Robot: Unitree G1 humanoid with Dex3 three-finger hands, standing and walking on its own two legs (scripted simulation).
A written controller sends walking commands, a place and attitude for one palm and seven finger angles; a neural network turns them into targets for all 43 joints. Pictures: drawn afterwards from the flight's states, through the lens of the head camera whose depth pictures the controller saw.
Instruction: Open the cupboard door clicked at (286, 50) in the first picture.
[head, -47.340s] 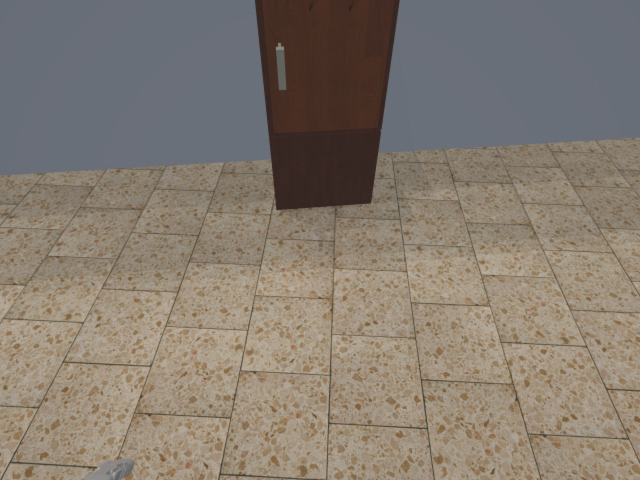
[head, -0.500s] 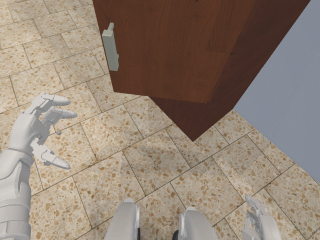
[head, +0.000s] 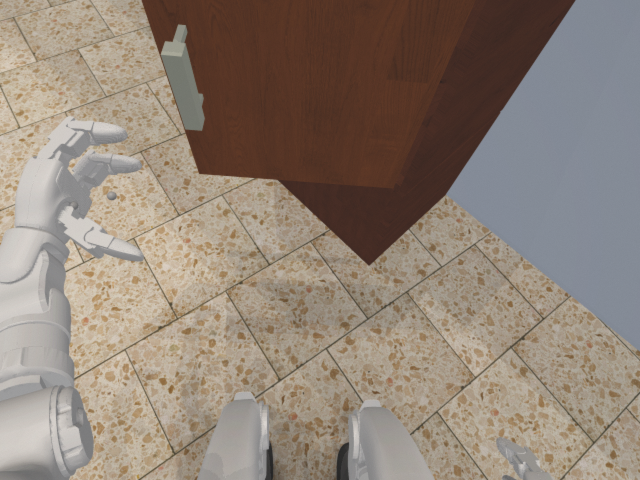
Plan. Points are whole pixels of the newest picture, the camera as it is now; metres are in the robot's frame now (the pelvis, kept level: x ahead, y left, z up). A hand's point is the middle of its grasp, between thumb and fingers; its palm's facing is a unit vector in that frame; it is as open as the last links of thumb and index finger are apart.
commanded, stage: move the hooked fingers beside the handle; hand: left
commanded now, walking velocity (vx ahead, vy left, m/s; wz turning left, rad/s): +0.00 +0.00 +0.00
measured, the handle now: (188, 79) +0.64 +0.19 +0.04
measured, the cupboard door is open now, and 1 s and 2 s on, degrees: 44 44 44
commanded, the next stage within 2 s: slide the fingers in behind the handle in 1.60 s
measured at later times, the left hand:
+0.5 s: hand (128, 136) +0.52 +0.25 +0.05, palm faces -0.06 -1.00 -0.03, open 14.0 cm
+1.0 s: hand (143, 105) +0.58 +0.24 +0.04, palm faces -0.06 -1.00 -0.04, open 14.0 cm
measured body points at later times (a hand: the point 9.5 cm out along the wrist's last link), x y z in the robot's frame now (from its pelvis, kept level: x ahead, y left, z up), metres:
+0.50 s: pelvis -0.01 +0.00 -0.02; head +0.17 +0.03 +0.39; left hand +0.51 +0.30 +0.06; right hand +0.02 -0.28 -0.12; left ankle +0.04 +0.10 -0.62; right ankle +0.02 -0.12 -0.62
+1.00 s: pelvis +0.00 +0.01 -0.03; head +0.21 +0.05 +0.36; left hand +0.58 +0.30 +0.05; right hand -0.04 -0.25 -0.12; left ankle +0.04 +0.10 -0.62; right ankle +0.02 -0.12 -0.62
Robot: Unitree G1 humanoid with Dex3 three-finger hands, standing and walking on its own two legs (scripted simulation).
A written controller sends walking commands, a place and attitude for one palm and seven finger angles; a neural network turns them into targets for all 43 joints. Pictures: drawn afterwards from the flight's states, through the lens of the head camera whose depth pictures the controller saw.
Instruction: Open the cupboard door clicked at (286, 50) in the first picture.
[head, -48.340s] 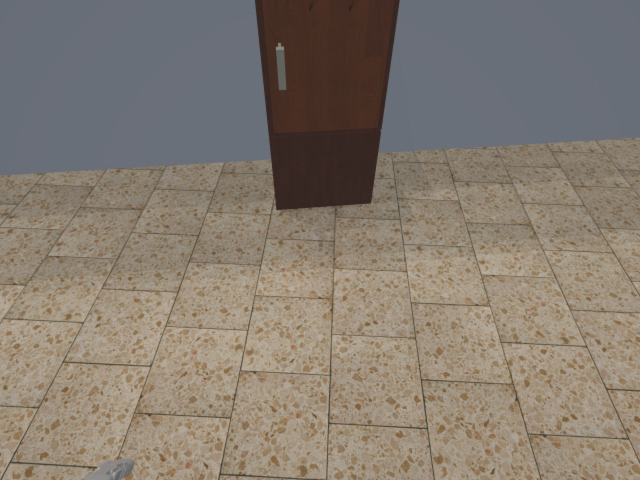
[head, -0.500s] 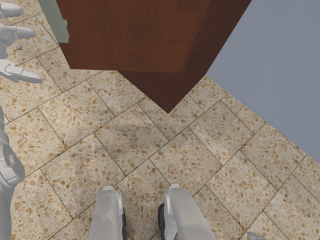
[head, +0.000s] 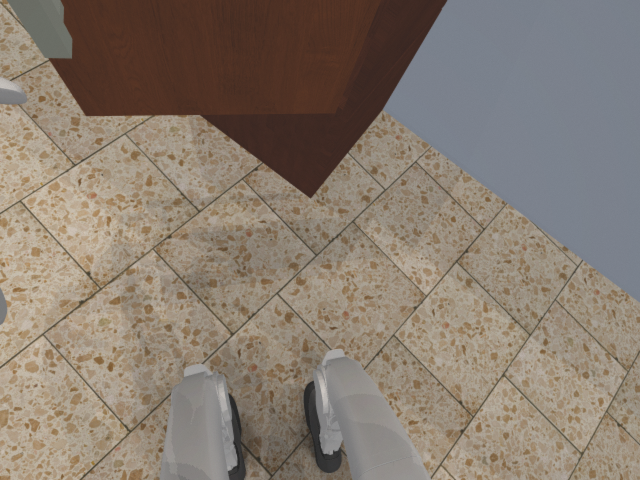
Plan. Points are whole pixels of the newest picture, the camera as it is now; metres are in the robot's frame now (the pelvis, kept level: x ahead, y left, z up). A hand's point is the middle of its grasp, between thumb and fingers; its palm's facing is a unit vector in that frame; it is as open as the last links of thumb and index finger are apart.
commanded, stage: move the hooked fingers beside the handle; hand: left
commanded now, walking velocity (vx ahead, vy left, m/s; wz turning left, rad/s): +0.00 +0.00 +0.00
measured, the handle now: out of the picture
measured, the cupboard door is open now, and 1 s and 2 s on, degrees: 44 44 44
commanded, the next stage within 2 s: slide the fingers in behind the handle in 0.60 s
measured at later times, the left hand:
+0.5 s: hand out of the picture +0.56 +0.27 +0.08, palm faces +0.04 -1.00 -0.01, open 14.0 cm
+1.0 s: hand out of the picture +0.57 +0.25 +0.07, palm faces +0.01 -1.00 +0.00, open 14.0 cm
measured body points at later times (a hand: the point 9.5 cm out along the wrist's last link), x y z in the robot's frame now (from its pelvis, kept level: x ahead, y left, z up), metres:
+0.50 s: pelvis +0.01 +0.00 +0.01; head +0.21 +0.05 +0.41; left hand +0.55 +0.32 +0.08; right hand +0.02 -0.28 -0.08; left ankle +0.04 +0.09 -0.59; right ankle +0.03 -0.13 -0.59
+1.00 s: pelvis +0.00 +0.00 +0.00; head +0.20 +0.06 +0.40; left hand +0.56 +0.31 +0.07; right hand +0.00 -0.27 -0.09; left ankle +0.04 +0.09 -0.59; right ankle +0.03 -0.13 -0.59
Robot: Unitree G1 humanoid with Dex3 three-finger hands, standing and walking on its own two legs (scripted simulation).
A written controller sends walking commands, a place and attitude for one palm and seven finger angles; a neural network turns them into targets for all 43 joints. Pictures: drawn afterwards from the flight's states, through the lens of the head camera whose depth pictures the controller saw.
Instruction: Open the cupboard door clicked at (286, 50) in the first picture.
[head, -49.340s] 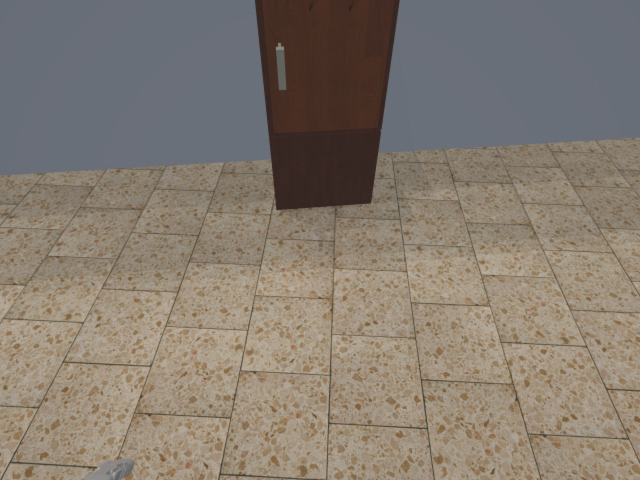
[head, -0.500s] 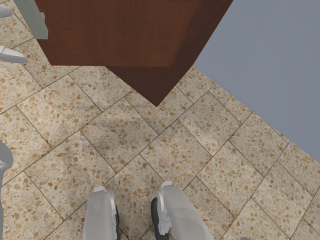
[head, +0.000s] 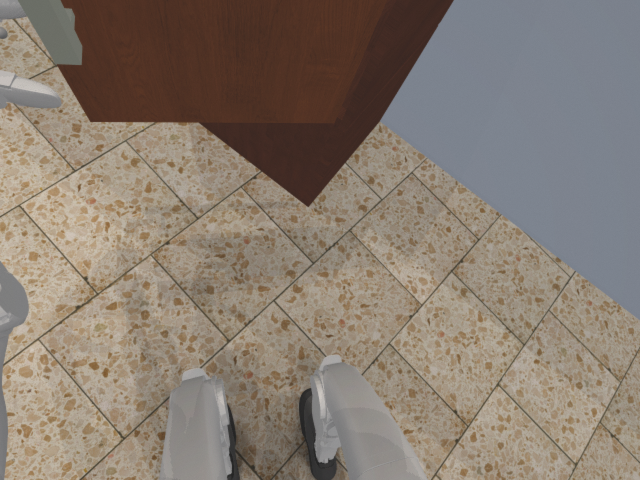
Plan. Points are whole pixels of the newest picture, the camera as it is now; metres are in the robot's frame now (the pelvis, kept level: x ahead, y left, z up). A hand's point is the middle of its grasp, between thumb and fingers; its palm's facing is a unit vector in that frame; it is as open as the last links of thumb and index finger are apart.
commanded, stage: slide the fingers in behind the handle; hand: left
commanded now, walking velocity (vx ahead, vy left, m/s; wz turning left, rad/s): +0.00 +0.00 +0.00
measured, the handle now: out of the picture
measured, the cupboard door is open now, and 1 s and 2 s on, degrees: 44 44 44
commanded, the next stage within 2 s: close the thumb around the handle in 1.30 s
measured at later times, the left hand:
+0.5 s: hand (35, 28) +0.58 +0.23 +0.07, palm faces +0.02 -1.00 +0.00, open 14.0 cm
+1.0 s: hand (70, 30) +0.57 +0.20 +0.07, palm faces +0.05 -1.00 -0.02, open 14.1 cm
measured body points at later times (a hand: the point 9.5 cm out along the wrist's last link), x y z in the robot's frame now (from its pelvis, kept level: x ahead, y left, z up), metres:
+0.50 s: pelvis +0.01 +0.00 +0.01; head +0.21 +0.05 +0.41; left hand +0.57 +0.28 +0.07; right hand +0.00 -0.26 -0.08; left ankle +0.04 +0.09 -0.59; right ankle +0.03 -0.13 -0.59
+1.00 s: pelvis +0.02 -0.02 +0.01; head +0.21 +0.02 +0.42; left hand +0.57 +0.25 +0.07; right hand +0.01 -0.27 -0.09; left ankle +0.04 +0.09 -0.59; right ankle +0.03 -0.13 -0.59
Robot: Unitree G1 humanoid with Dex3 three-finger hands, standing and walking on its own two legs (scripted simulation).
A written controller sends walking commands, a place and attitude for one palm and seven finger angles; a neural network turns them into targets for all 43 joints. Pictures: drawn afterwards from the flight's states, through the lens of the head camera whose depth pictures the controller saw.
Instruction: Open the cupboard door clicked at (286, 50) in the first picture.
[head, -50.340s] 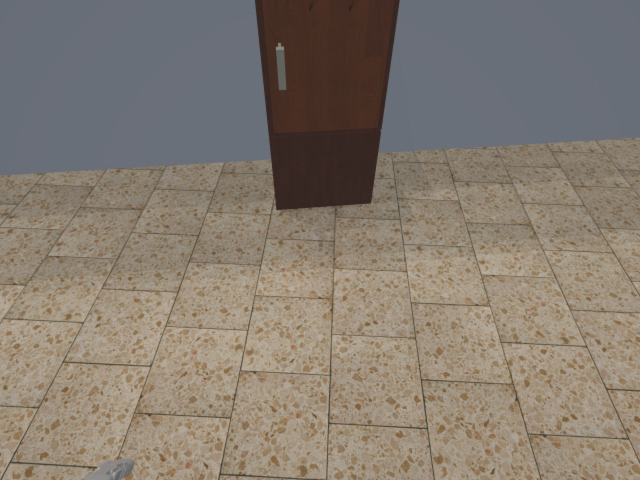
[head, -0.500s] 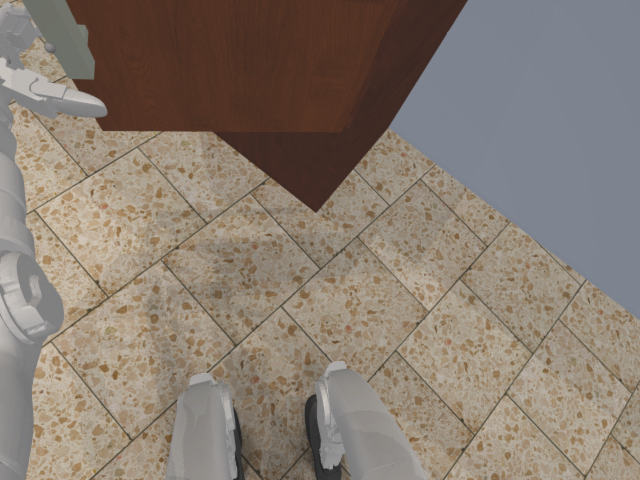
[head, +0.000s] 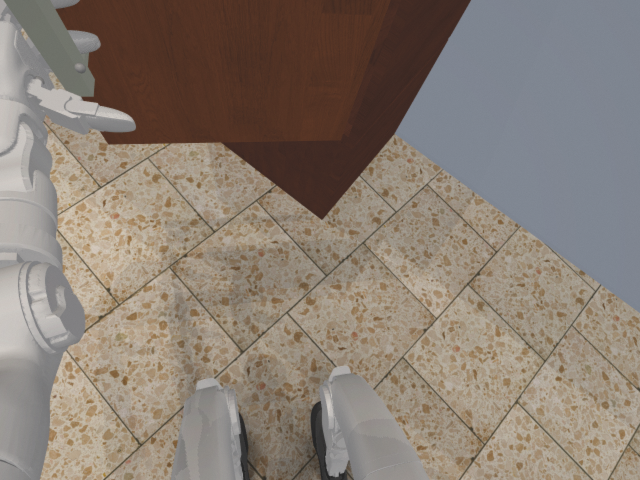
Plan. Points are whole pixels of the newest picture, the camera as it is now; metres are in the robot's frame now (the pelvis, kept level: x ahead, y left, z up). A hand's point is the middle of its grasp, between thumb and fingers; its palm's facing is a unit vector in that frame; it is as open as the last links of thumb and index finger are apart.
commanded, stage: slide the fingers in behind the handle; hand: left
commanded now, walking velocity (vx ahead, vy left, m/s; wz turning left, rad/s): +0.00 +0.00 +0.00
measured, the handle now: (57, 28) +0.62 +0.22 +0.06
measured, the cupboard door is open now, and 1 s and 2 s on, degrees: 44 44 72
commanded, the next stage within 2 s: close the thumb around the handle in 0.30 s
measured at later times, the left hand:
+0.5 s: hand (77, 71) +0.56 +0.20 +0.06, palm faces +0.00 -1.00 -0.01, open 13.9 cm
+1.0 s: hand (75, 70) +0.56 +0.20 +0.06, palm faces +0.01 -1.00 -0.02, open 6.0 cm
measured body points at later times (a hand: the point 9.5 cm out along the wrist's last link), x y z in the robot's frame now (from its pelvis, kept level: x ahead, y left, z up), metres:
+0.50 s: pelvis +0.00 +0.01 +0.00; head +0.19 +0.04 +0.41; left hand +0.55 +0.25 +0.06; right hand -0.01 -0.25 -0.10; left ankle +0.03 +0.11 -0.60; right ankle +0.01 -0.12 -0.60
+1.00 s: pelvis +0.00 +0.01 +0.00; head +0.19 +0.05 +0.40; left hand +0.56 +0.25 +0.06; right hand -0.02 -0.25 -0.10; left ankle +0.03 +0.11 -0.60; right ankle +0.01 -0.12 -0.60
